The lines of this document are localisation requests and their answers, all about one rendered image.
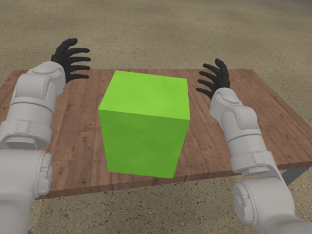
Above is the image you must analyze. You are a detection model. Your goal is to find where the left robot upper arm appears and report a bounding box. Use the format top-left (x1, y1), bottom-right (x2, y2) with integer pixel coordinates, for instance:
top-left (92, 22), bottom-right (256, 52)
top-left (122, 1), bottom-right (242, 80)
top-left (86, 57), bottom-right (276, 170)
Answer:
top-left (0, 148), bottom-right (53, 234)

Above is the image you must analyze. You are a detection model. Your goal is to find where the robot left hand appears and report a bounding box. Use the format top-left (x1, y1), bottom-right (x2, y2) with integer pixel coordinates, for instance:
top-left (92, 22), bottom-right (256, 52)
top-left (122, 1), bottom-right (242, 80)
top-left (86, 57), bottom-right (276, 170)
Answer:
top-left (51, 38), bottom-right (91, 84)

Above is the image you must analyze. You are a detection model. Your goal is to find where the table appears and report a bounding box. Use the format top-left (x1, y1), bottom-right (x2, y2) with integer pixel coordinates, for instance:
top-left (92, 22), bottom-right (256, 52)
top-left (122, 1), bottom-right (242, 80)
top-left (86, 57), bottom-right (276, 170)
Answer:
top-left (0, 69), bottom-right (312, 234)

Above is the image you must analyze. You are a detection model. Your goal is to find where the carton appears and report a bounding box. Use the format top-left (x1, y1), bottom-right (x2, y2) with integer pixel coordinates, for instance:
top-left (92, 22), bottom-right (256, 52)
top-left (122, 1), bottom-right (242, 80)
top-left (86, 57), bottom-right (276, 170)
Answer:
top-left (98, 70), bottom-right (190, 178)

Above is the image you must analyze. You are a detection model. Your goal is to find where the robot right hand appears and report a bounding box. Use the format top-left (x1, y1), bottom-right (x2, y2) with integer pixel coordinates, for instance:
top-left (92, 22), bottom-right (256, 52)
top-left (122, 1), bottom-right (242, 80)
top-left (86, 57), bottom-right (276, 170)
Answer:
top-left (196, 58), bottom-right (231, 100)

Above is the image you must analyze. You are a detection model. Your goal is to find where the right robot upper arm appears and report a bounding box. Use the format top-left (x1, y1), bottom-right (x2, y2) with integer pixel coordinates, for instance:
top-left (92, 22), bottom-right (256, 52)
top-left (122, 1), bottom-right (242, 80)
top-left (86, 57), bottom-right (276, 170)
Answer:
top-left (234, 176), bottom-right (312, 234)

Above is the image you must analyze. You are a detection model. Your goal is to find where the right robot forearm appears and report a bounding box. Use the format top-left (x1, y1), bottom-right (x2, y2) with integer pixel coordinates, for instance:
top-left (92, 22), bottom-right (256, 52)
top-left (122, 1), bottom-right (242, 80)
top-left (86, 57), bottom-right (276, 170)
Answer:
top-left (209, 88), bottom-right (295, 212)

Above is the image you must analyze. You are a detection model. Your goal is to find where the left robot forearm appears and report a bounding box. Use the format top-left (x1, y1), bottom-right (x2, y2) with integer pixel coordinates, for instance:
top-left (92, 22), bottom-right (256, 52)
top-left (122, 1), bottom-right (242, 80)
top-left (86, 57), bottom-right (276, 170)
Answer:
top-left (0, 61), bottom-right (66, 150)

